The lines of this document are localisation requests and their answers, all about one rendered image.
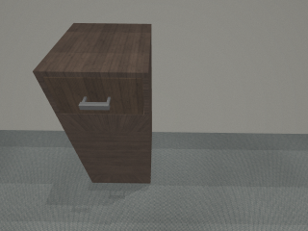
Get handle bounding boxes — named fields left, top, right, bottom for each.
left=78, top=96, right=111, bottom=111

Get drawer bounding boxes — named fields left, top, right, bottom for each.
left=43, top=76, right=144, bottom=115

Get cabinet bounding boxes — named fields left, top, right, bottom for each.
left=33, top=23, right=152, bottom=184

